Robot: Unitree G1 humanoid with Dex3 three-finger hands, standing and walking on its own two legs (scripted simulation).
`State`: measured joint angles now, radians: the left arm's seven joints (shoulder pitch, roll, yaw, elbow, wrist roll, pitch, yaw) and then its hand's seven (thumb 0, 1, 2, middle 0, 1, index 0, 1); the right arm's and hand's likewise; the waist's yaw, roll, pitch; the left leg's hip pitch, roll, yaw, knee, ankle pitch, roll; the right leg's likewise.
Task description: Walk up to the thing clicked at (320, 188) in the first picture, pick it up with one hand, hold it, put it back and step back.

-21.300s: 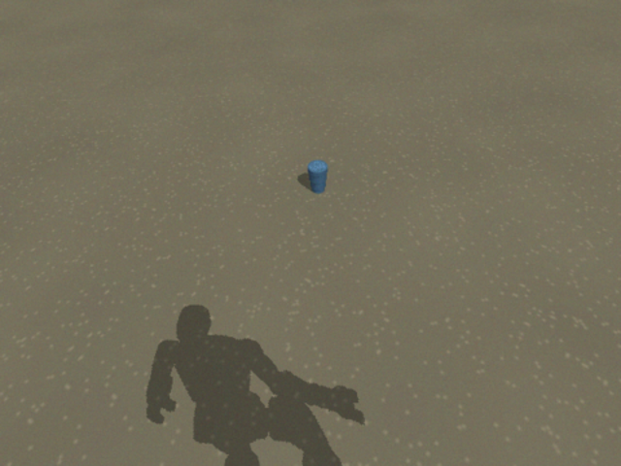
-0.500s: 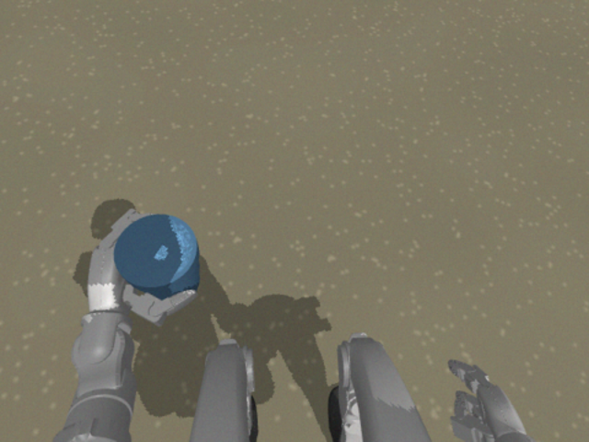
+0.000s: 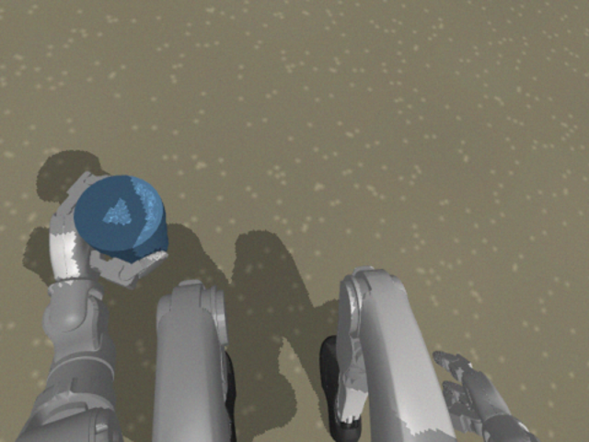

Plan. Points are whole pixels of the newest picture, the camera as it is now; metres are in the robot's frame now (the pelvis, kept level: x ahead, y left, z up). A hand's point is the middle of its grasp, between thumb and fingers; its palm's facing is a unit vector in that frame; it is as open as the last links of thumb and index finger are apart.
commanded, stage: crouch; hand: left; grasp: from the side
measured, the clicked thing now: (134, 232) +0.39 +0.21 -0.08
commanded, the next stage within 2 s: lower in 0.72 s
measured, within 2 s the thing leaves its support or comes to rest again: neither
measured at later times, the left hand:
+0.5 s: hand (145, 237) +0.41 +0.22 -0.16, palm faces +0.08 -1.00 -0.04, open 11.4 cm
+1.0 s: hand (152, 243) +0.41 +0.22 -0.21, palm faces +0.10 -0.99 -0.02, open 11.4 cm
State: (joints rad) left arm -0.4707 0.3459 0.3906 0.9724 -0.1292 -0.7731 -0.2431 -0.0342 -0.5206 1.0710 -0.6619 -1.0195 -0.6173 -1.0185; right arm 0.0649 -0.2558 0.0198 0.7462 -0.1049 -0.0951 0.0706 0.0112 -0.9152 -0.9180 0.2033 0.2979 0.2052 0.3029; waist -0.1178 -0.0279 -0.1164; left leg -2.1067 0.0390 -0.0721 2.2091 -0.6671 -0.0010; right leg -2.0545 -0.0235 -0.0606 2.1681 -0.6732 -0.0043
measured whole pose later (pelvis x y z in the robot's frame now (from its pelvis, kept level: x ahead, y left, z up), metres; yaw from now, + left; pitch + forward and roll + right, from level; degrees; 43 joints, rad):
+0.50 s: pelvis +0.00 +0.00 -0.07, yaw -3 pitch +29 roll -7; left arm -0.49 0.42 0.42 0.99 -0.13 -0.79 -0.23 -0.03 -0.52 1.07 -0.66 -1.02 -0.62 -1.02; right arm 0.01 -0.29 0.09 0.74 -0.14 -0.07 0.09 0.01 -0.92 -0.92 0.20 0.30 0.21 0.30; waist -0.15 -0.06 -0.01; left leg -2.26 0.04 -0.13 2.44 -0.69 -0.01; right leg -2.19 -0.01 -0.10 2.37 -0.69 0.00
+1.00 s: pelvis +0.00 +0.01 -0.09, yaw -6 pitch +24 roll -10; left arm -0.51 0.50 0.44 1.11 -0.14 -0.87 -0.19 -0.03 -0.55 1.10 -0.68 -1.01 -0.63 -1.01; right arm -0.05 -0.31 0.19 0.73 -0.20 -0.04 0.12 0.01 -0.93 -0.92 0.21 0.30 0.21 0.30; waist -0.18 -0.10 0.09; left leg -2.28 0.03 -0.19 2.53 -0.69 0.00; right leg -2.18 0.00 -0.15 2.41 -0.67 0.01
